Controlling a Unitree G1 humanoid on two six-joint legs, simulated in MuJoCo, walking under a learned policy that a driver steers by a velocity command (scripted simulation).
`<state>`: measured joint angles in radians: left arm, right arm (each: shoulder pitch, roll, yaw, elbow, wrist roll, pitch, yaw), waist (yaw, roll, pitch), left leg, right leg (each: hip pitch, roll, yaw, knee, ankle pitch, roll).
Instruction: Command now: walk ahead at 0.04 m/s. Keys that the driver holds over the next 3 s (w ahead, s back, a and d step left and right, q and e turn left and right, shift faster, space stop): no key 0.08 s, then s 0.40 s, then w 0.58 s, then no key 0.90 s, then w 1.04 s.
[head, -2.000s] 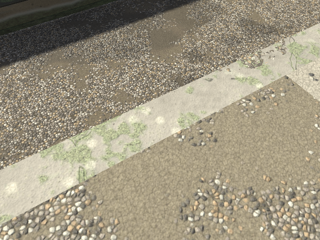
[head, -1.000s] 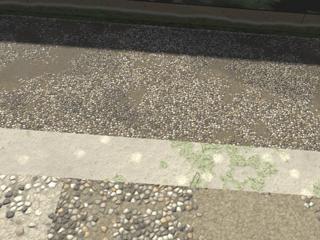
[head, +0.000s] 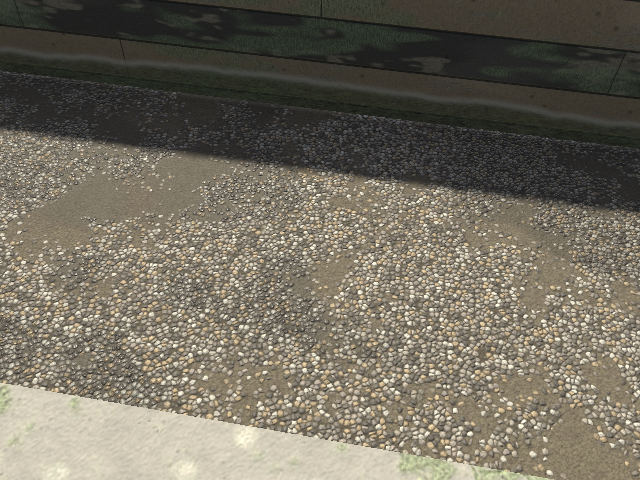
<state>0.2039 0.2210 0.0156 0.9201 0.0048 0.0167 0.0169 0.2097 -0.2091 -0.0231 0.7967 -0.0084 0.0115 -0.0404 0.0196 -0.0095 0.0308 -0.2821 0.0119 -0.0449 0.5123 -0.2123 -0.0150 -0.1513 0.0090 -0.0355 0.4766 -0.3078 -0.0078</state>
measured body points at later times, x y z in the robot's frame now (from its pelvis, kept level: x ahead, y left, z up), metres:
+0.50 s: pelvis -0.05 -0.04 -0.01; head -0.02 -0.07 +0.43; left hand +0.01 +0.25 -0.13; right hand +0.07 -0.32 -0.16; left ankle +0.04 +0.13 -0.73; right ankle -0.07 -0.15 -0.74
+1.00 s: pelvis -0.05 -0.05 +0.02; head -0.05 -0.04 +0.46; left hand -0.05 +0.23 -0.13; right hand +0.05 -0.32 -0.11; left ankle -0.01 +0.09 -0.71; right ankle -0.07 -0.15 -0.74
